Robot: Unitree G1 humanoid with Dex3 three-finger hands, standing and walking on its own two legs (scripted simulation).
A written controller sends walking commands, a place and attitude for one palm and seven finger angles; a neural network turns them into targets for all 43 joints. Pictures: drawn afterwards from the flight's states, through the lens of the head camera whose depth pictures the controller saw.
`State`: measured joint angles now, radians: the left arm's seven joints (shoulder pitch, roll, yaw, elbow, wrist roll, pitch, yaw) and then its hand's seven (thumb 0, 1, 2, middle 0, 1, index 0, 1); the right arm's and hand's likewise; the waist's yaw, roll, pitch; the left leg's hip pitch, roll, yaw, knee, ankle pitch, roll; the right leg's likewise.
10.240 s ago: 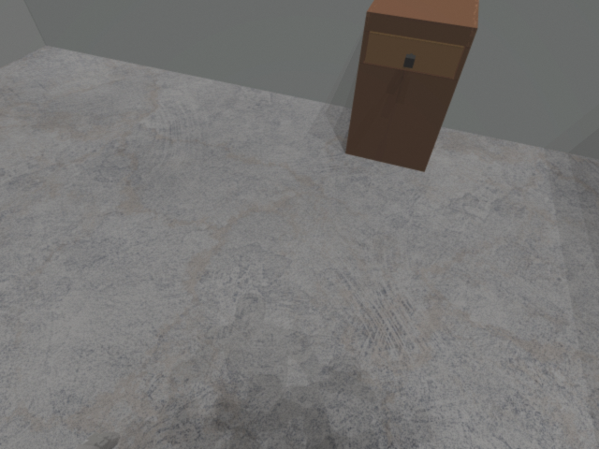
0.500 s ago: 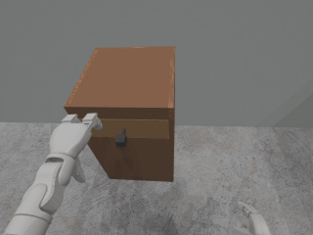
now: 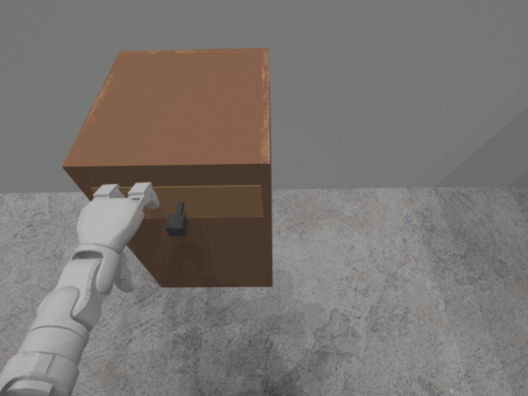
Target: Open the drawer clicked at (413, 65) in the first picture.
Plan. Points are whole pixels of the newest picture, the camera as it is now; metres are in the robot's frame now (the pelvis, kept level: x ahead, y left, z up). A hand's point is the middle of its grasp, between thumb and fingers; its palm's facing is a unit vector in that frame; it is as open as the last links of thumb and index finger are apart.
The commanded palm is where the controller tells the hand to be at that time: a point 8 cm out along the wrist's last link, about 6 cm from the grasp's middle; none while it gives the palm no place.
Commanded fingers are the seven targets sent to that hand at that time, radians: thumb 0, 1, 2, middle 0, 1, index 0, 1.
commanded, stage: move the hooked fingers above the handle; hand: left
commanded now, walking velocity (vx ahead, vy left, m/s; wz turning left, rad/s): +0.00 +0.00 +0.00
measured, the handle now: (178, 217) +0.50 +0.24 -0.17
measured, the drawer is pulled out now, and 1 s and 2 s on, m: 0.00 0.00 0.00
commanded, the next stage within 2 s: lower the fingers behind the handle in 1.60 s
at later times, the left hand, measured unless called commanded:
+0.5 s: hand (146, 230) +0.40 +0.25 -0.06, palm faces -0.08 -0.04 -1.00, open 13.8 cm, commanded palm +0.40 +0.26 +0.00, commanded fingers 0.00 -0.50 0.30 -0.30 -1.20 -0.30 -1.20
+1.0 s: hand (162, 225) +0.45 +0.25 -0.12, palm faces -0.08 -0.03 -1.00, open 13.8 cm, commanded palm +0.43 +0.25 -0.05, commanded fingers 0.00 -0.50 0.30 -0.30 -1.20 -0.30 -1.20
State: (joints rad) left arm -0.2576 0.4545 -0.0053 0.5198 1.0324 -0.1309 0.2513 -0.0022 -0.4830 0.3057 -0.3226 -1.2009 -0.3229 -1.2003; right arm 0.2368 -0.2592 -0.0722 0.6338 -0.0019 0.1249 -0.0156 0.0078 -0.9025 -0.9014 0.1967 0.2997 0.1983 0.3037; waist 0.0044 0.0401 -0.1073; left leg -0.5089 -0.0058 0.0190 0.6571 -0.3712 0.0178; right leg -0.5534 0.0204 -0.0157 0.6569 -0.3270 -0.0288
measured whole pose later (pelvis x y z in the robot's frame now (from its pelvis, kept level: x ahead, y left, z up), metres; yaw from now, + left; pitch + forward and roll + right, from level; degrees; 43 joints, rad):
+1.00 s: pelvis -0.03 +0.02 -0.07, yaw -2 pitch +29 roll -3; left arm -0.75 0.51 0.06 1.09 1.16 -0.11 0.46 0.00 -0.48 0.31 -0.32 -1.20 -0.32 -1.20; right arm 0.32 -0.25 -0.05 0.69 -0.07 0.13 0.01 0.00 -0.90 -0.90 0.20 0.30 0.20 0.30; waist -0.14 0.05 -0.19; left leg -1.13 0.01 0.02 1.14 -0.52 0.05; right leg -1.14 0.03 -0.02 1.07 -0.43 0.00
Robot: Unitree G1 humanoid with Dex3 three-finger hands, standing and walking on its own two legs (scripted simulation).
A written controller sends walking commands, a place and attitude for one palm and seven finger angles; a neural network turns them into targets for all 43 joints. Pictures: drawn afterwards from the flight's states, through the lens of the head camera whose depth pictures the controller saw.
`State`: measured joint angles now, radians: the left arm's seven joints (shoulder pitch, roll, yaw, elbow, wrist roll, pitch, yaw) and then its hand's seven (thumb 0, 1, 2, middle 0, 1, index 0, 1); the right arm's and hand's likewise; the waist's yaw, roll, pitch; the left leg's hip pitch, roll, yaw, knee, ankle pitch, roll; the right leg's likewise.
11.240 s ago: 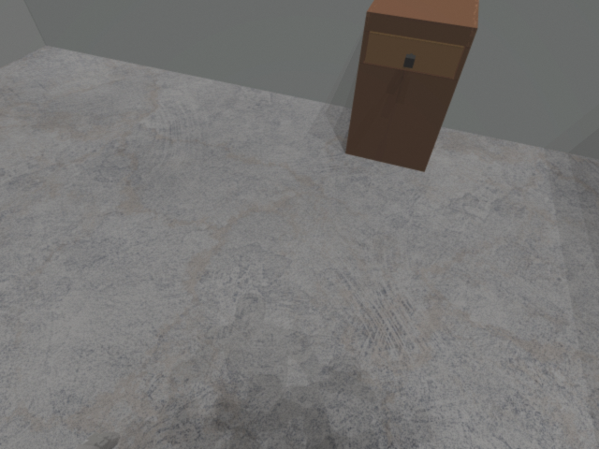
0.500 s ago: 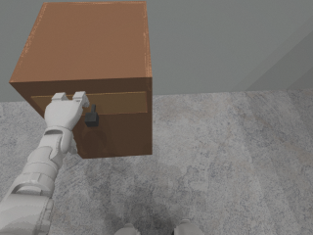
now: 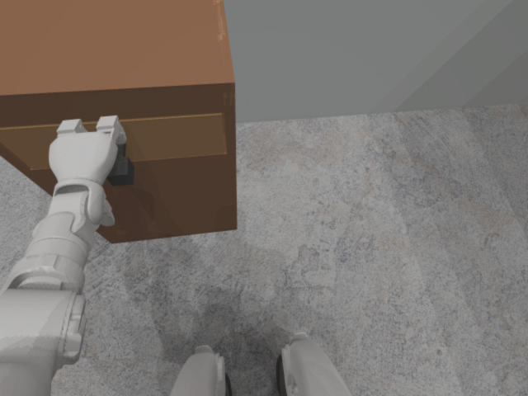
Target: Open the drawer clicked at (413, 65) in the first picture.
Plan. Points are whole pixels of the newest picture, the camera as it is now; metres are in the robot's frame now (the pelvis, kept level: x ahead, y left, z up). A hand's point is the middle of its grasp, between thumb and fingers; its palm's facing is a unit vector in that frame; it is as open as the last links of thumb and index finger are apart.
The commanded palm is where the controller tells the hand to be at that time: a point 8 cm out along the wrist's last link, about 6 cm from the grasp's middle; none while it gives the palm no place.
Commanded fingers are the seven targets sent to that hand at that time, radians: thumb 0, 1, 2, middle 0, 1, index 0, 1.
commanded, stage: move the hooked fingers above the handle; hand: left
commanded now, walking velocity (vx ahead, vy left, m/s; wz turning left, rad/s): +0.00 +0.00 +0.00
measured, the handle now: (120, 161) +0.53 +0.23 -0.10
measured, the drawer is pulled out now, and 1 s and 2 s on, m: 0.00 0.00 0.00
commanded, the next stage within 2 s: lower the fingers behind the handle in 0.60 s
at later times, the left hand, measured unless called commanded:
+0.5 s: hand (96, 176) +0.46 +0.24 -0.04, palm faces -0.08 -0.05 -1.00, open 13.8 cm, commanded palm +0.46 +0.24 +0.02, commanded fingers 0.00 -0.50 0.30 -0.30 -1.20 -0.30 -1.20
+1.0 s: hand (104, 181) +0.47 +0.24 -0.06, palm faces -0.09 -0.06 -0.99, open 13.8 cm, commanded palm +0.46 +0.23 +0.00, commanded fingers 0.00 -0.50 0.30 -0.30 -1.20 -0.30 -1.20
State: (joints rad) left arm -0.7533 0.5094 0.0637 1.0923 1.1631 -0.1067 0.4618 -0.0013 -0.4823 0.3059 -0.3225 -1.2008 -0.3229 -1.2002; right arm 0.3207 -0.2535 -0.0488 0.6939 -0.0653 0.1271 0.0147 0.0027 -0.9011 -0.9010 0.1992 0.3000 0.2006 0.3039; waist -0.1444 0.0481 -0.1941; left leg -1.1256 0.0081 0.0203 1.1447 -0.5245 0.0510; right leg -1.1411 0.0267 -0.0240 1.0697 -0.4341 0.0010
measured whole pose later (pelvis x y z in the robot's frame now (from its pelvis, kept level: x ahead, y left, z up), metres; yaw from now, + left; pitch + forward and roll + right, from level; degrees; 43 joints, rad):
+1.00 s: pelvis +0.00 +0.00 -0.01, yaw +0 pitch +30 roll -3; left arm -0.72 0.51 0.06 1.07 1.16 -0.15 0.47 0.00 -0.48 0.31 -0.32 -1.20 -0.32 -1.20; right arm 0.31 -0.25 -0.04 0.69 -0.07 0.12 0.01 0.00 -0.90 -0.90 0.20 0.30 0.20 0.30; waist -0.14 0.05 -0.20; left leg -1.15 0.01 0.01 1.18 -0.54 0.05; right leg -1.17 0.03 -0.03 1.10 -0.45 0.00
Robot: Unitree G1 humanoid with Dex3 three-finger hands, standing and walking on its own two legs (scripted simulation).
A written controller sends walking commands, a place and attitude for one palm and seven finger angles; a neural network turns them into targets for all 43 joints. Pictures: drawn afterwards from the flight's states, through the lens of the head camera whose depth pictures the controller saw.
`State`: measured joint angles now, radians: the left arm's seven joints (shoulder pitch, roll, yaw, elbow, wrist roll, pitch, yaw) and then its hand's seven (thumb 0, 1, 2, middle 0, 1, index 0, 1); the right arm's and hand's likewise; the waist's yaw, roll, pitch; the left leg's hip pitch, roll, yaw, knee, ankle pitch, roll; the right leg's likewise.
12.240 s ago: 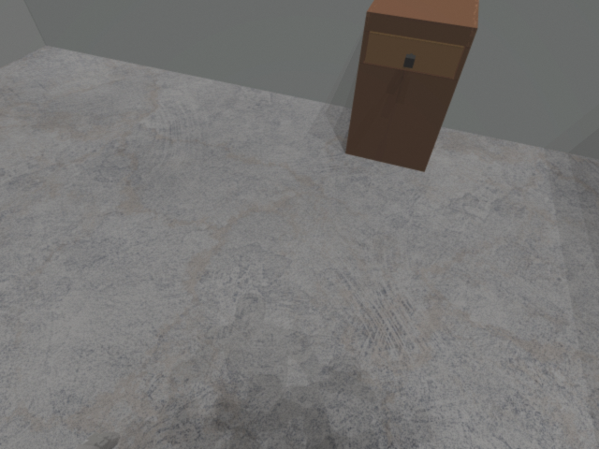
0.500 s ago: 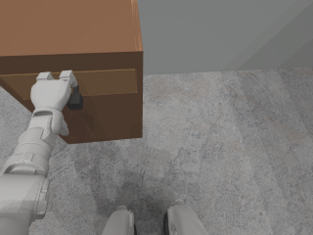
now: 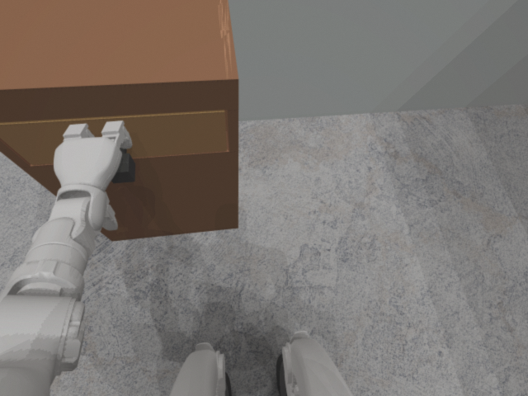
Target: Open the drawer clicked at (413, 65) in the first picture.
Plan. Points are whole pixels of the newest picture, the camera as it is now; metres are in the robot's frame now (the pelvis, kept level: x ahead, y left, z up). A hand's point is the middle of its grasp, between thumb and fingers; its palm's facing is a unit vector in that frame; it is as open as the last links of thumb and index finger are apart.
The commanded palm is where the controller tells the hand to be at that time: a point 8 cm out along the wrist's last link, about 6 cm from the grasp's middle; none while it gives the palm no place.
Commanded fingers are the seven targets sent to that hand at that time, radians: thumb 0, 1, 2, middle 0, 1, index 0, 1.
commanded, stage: lower the fingers behind the handle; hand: left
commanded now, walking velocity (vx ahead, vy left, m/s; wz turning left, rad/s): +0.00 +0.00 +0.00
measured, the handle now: (121, 158) +0.53 +0.23 -0.09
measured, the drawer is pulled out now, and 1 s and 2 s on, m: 0.00 0.00 0.00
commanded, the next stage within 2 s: lift the fingers back up to retry in 1.30 s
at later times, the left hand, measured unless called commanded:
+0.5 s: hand (107, 184) +0.47 +0.25 -0.08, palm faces -0.07 -0.03 -1.00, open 13.9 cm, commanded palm +0.46 +0.23 -0.03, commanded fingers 0.00 -0.50 0.30 -0.30 -1.20 -0.30 -1.20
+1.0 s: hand (109, 182) +0.47 +0.24 -0.08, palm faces -0.02 +0.00 -1.00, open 13.7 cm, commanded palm +0.46 +0.23 -0.05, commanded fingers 0.00 -0.50 0.30 -0.30 -1.20 -0.30 -1.20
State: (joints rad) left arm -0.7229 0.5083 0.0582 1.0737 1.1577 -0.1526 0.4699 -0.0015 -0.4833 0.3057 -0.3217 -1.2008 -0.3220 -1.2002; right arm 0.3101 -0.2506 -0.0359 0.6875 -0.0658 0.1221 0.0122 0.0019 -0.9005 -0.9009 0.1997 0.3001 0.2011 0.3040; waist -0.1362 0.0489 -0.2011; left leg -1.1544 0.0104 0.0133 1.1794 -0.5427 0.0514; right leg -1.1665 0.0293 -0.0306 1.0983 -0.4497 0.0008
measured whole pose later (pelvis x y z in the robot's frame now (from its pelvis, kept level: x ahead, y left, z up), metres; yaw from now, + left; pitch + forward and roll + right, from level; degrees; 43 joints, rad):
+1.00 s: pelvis -0.04 -0.01 -0.06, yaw +0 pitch +34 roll -3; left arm -0.91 0.58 0.02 1.14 1.15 -0.10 0.46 0.00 -0.48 0.31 -0.32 -1.20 -0.28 -1.34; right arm 0.28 -0.26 0.00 0.66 -0.05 0.08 0.00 0.00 -0.90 -0.90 0.20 0.30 0.20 0.30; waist -0.15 0.05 -0.22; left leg -1.45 0.01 -0.01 1.44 -0.58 0.04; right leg -1.45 0.02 -0.06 1.35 -0.49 -0.02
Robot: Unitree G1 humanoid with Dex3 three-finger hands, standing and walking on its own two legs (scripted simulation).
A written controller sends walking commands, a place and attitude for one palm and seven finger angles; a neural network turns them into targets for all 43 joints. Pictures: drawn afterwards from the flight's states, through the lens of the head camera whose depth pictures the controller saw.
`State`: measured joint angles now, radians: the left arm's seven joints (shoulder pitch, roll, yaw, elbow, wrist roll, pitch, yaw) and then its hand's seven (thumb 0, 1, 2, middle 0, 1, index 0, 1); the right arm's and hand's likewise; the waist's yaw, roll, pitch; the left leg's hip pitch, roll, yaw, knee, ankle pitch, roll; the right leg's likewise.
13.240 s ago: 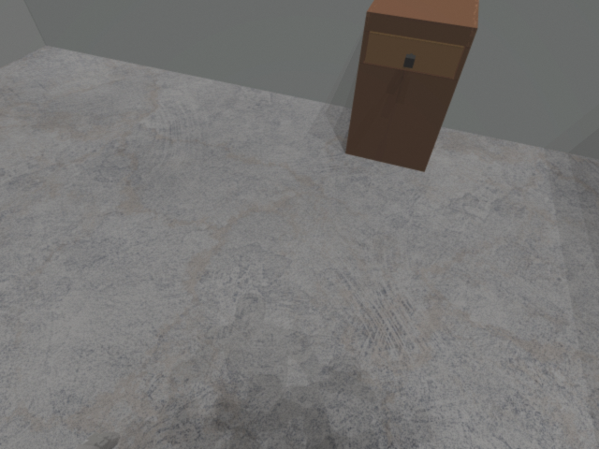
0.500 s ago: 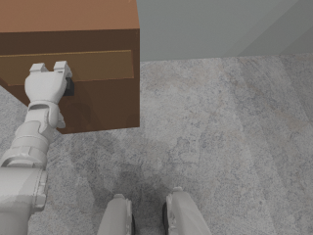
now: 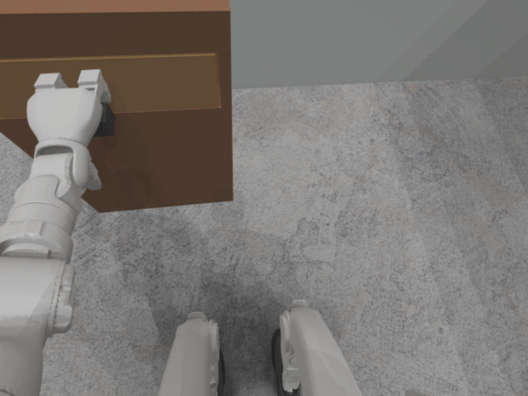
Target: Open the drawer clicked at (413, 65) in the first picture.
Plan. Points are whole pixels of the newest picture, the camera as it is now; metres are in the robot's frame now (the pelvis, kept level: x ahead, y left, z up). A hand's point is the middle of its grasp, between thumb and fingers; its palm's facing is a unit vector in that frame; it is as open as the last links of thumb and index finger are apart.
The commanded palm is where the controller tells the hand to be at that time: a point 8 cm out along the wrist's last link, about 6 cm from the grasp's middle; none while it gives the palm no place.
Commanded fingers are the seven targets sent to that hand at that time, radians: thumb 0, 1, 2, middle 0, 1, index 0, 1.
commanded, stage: lower the fingers behind the handle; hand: left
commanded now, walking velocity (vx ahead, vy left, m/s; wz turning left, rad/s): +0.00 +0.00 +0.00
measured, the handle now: (98, 109) +0.57 +0.24 -0.03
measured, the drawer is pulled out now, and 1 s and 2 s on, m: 0.00 0.00 0.00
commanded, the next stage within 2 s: lift the fingers back up to retry in 0.30 s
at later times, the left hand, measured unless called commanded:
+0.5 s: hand (83, 134) +0.51 +0.25 -0.02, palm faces -0.04 -0.01 -1.00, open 13.8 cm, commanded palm +0.50 +0.23 +0.02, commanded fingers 0.00 -0.50 0.30 -0.30 -1.20 -0.30 -1.20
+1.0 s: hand (65, 114) +0.51 +0.26 +0.03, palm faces -0.08 -0.04 -1.00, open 13.8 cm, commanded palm +0.50 +0.24 +0.09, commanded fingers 0.00 -0.50 0.30 -0.30 -1.20 -0.30 -1.20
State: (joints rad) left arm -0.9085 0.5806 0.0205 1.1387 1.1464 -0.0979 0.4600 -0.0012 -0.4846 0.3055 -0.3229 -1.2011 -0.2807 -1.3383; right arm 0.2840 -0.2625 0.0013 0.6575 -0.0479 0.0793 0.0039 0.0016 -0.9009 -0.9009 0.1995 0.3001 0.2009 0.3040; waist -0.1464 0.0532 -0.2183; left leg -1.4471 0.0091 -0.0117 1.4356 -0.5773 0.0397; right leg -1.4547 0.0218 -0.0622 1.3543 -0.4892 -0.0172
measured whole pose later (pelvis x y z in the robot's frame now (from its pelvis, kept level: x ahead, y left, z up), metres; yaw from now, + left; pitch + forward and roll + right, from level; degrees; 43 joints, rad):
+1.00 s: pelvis +0.04 +0.01 +0.07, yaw +0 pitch +29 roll -3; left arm -0.76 0.52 0.02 1.04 1.10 -0.07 0.42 0.00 -0.48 0.31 -0.32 -1.20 -0.32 -1.20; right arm 0.30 -0.25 -0.03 0.68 -0.04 0.11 0.00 0.00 -0.90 -0.90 0.20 0.30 0.20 0.30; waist -0.13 0.06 -0.18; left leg -1.12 0.01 0.00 1.14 -0.52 0.05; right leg -1.13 0.03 -0.04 1.06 -0.43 0.00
